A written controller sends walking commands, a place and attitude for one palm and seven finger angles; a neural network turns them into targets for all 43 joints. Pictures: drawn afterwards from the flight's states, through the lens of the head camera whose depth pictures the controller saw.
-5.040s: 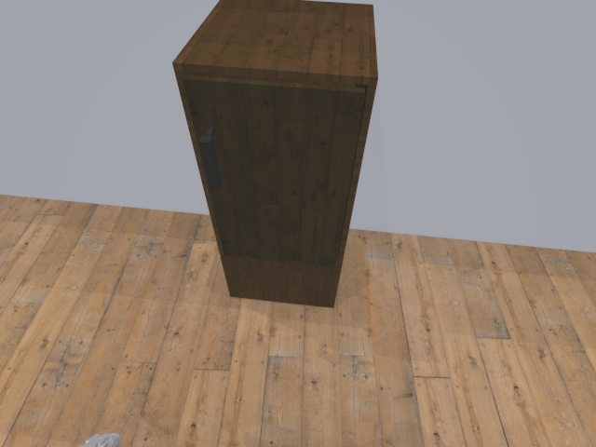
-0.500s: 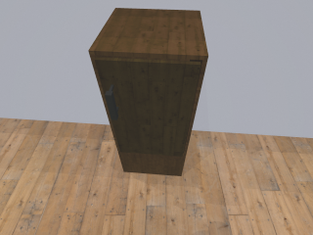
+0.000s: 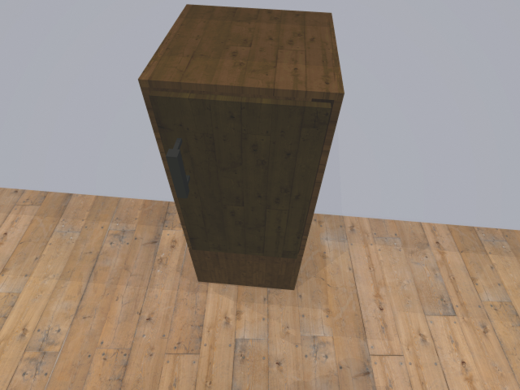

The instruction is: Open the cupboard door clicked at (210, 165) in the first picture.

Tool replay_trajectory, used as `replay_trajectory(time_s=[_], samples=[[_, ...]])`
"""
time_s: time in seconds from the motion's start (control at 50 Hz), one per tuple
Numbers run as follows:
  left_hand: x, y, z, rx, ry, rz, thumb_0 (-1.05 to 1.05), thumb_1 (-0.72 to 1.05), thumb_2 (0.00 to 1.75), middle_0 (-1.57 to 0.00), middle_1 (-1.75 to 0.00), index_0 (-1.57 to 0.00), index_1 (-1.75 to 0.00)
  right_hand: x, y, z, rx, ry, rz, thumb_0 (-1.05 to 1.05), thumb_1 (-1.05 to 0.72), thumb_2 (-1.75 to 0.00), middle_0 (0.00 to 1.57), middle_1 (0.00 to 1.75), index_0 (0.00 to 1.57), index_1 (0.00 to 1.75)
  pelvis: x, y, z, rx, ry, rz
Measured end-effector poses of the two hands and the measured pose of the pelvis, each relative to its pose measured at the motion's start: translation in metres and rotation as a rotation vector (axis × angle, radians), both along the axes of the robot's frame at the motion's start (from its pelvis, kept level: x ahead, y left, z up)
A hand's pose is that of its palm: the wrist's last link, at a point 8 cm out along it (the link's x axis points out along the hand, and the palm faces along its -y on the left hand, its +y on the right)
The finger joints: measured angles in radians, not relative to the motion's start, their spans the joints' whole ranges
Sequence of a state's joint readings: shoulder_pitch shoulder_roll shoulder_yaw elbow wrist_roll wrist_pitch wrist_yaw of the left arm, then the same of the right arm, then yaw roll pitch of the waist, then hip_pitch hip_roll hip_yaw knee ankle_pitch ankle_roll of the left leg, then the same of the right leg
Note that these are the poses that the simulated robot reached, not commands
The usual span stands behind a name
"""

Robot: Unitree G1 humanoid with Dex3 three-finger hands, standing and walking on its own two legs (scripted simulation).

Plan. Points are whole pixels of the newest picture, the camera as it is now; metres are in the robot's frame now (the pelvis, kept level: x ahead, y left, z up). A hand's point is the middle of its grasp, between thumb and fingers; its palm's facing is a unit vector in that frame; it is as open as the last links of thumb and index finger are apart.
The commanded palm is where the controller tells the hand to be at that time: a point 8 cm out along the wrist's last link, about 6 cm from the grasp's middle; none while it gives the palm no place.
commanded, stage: look again from close up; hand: left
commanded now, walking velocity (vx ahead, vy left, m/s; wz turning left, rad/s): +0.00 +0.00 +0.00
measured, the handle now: (180, 168) +0.57 +0.22 -0.04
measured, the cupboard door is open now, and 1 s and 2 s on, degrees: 0 0 0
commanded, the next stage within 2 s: raise the hand with hooked fingers in 0.20 s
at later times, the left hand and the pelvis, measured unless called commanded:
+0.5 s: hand (143, 349) +0.18 +0.19 -0.03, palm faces +0.22 -0.97 -0.10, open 7.5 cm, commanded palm +0.11 +0.23 -0.06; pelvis -0.02 -0.01 -0.02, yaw +3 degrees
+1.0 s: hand (127, 376) +0.15 +0.21 -0.06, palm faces -0.07 -1.00 -0.03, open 10.3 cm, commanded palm +0.12 +0.27 -0.05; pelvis -0.09 -0.01 -0.10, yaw +3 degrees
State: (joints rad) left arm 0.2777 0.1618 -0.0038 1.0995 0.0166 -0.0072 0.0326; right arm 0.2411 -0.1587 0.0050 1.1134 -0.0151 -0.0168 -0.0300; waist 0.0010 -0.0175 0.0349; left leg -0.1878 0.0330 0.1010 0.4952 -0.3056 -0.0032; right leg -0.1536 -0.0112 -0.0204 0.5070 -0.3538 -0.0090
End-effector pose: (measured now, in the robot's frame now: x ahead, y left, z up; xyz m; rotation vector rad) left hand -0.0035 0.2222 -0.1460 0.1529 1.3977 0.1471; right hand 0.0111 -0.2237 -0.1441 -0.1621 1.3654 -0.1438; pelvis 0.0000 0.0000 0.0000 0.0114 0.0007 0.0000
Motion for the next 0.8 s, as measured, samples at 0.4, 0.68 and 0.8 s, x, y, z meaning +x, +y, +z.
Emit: replay_trajectory(time_s=[0.4,0.68,0.8], samples=[[0.076,0.01,0.06,0.073,-0.481,0.105,0.02,0.92,0.89,-0.2,-0.31,-0.2,-0.31,0.033,-0.016,0.012,-0.037,-0.246,0.004,0.01,-0.92,-0.9,0.2,0.3,0.2,0.3,0.0,-0.008,-0.001,0.01,0.019,0.023],[0.129,0.006,0.092,-0.193,-1.351,-0.189,0.0,0.66,0.79,-0.22,-0.46,-0.22,-0.46,0.153,-0.054,0.033,-0.123,-0.888,0.198,0.01,-0.91,-0.9,0.2,0.3,0.2,0.3,-0.061,-0.023,-0.082,0.01,0.227,0.044],[0.099,0.025,0.074,-0.132,-1.337,-0.128,0.01,0.52,0.73,-0.23,-0.55,-0.23,-0.55,0.151,-0.035,0.015,-0.124,-0.899,0.248,0.01,-0.91,-0.9,0.19,0.3,0.2,0.3,-0.074,-0.022,-0.105,-0.036,0.231,0.055]])
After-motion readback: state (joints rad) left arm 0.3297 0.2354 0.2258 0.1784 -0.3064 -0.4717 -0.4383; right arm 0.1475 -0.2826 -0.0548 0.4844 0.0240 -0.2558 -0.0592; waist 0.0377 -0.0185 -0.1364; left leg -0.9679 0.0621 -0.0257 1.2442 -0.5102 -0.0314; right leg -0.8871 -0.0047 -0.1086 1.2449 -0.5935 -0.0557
